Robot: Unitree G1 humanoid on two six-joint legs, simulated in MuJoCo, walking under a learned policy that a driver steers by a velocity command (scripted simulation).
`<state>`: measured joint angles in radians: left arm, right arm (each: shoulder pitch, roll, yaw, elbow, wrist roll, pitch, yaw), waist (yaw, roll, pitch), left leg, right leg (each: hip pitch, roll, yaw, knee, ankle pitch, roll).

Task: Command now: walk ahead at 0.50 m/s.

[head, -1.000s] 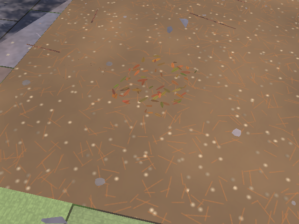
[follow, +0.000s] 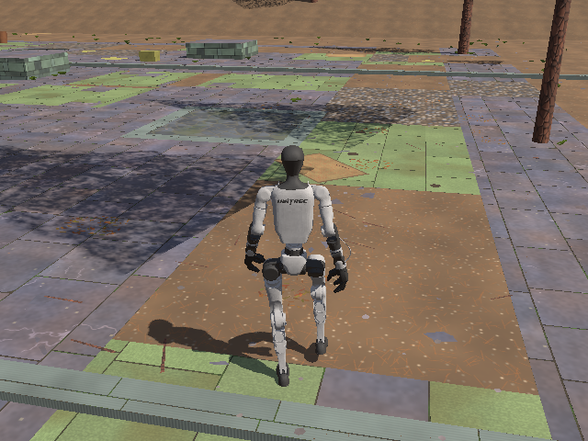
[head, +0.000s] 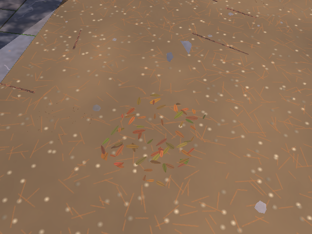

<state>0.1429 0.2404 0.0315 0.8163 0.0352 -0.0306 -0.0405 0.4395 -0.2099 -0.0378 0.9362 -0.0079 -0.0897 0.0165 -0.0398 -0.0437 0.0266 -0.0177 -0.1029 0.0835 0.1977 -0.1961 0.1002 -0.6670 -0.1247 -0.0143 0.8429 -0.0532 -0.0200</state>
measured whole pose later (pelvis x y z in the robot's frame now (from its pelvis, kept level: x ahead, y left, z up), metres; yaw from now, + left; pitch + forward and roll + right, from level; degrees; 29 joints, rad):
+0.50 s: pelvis +0.29 -0.05 +0.00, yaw +0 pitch +0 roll -1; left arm 0.40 0.22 0.04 1.00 0.01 -0.09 -0.01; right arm 0.18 -0.25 -0.04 0.88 -0.04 -0.03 0.03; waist 0.02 0.04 0.03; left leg -0.61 0.10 0.00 0.95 -0.15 0.03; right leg -0.07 0.08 -0.09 0.24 -0.18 -0.09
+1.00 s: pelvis +0.56 +0.01 +0.00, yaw -9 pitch +0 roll +0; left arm 0.23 0.25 0.07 0.94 0.03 -0.01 -0.03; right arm 0.32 -0.22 -0.05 0.95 -0.02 -0.10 -0.01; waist 0.00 -0.04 0.04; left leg -0.12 -0.02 0.20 0.31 -0.20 0.07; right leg -0.58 -0.08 0.00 1.10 -0.20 -0.07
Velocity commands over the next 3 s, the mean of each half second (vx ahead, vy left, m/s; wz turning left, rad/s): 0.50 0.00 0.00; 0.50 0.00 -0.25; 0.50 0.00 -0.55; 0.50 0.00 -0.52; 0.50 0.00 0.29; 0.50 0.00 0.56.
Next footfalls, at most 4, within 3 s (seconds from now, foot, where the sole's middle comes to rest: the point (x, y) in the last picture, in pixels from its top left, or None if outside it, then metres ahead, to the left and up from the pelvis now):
0.20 right None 0.30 -0.11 -0.78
0.74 left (135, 209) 0.60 0.08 -0.78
1.30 right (183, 162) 0.83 -0.15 -0.78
1.84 left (180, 107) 1.20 -0.18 -0.78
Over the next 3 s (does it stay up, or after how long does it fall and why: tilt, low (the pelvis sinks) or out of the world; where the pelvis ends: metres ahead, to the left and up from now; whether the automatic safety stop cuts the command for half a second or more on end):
stays up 1.49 -0.43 -0.01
